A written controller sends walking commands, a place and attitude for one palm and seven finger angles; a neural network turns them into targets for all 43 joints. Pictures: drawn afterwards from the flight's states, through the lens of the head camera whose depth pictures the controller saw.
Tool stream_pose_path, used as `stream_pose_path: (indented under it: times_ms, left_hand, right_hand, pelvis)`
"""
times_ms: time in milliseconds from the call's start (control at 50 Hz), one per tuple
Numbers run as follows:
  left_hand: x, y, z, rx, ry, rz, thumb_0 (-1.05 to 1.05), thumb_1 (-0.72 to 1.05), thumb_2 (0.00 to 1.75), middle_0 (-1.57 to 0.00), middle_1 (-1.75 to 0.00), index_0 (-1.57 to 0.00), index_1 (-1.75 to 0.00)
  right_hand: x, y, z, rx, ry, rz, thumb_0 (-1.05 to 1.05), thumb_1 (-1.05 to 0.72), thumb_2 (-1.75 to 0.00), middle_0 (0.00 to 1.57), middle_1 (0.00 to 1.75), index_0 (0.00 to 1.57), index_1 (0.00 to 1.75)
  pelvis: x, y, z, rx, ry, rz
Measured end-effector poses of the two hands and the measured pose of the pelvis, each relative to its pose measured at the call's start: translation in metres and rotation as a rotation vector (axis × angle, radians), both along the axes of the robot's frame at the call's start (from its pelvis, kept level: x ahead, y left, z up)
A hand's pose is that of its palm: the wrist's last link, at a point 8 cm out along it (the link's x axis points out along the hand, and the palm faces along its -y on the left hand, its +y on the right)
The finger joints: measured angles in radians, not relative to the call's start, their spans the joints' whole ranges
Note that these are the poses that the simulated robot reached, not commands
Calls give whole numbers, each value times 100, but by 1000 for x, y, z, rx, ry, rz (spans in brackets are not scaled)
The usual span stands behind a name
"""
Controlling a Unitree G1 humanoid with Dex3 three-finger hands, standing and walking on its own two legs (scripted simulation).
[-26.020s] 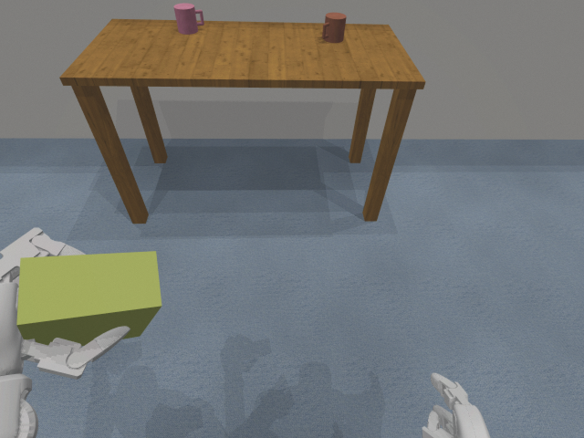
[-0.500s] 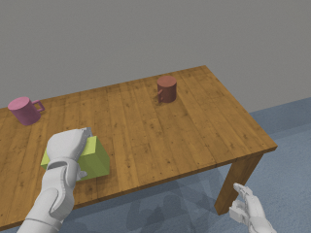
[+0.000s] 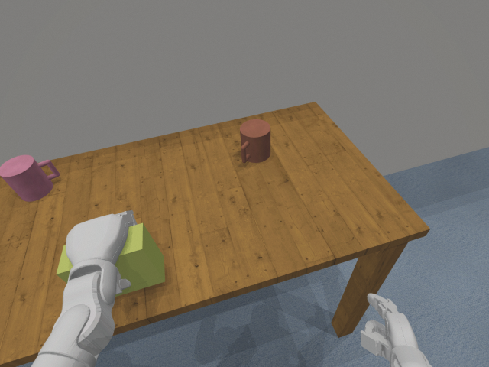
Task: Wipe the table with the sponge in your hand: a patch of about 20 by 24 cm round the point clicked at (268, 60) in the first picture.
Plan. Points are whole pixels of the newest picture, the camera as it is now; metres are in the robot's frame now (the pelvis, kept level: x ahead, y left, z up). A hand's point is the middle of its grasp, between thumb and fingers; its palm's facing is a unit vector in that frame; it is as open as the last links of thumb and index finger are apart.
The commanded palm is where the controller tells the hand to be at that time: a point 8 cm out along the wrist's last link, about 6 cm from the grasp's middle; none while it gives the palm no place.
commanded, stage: lower the sponge onto the table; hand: left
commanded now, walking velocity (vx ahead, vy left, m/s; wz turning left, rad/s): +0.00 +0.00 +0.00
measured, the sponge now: (120, 269) +0.25 +0.27 +0.01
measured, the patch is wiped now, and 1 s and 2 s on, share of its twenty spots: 0.00 0.05 0.20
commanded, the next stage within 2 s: wipe forward along the first lane in 0.94 s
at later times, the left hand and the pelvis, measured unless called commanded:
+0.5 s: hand (118, 263) +0.26 +0.27 +0.02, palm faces -0.07 -0.11 -0.99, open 9.7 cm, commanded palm +0.23 +0.27 +0.09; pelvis +0.00 +0.00 +0.00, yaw +0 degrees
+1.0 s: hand (121, 267) +0.26 +0.27 +0.01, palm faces -0.07 -0.09 -0.99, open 9.7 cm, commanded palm +0.23 +0.26 +0.07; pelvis -0.01 +0.00 +0.00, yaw +1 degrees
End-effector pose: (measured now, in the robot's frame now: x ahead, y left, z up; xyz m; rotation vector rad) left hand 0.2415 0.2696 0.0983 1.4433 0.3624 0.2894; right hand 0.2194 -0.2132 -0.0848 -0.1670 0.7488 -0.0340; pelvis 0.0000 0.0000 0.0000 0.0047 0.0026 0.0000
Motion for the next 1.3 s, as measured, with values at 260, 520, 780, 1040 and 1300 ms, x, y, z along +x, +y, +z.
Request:
stream_pose_path:
  times_ms: [260, 520, 780, 1040, 1300]
  left_hand:
    - [4, -6, -11, -4, 21, -43, 0, -46, 105, -77, -135, -78, -136]
    - [-1, 1, -23, -5, 48, 18, 0, -46, 105, -77, -135, -78, -136]
    - [-6, -2, -28, 11, 26, -5, 0, -46, 105, -77, -135, -78, -136]
    - [-2, -2, -33, 22, 42, 3, 0, -46, 105, -77, -135, -78, -136]
    - [17, 8, -33, 56, 50, 21, -1, -46, 105, -77, -135, -78, -136]
  right_hand:
    - [1, 3, -1, 0, -9, 2, 1, -91, -90, 20, 30, 20, 30]
    - [-6, 1, -5, 3, 19, -10, 1, -90, -89, 20, 30, 20, 30]
    - [-11, -3, -6, -3, 20, -22, 1, -91, -89, 20, 30, 20, 30]
    - [-19, -4, -11, 10, 37, -31, 1, -90, -89, 20, 30, 20, 30]
    - [-36, -17, -20, -18, 92, -62, 1, -91, -89, 20, 30, 20, 30]
  pelvis:
    - [-1, 2, -1, -3, 13, 11]
    - [-1, 2, -2, -3, 17, 7]
    - [-4, 2, -4, -4, 23, 10]
    - [-7, 0, -5, -4, 34, 11]
    - [-12, -3, -8, -5, 56, 19]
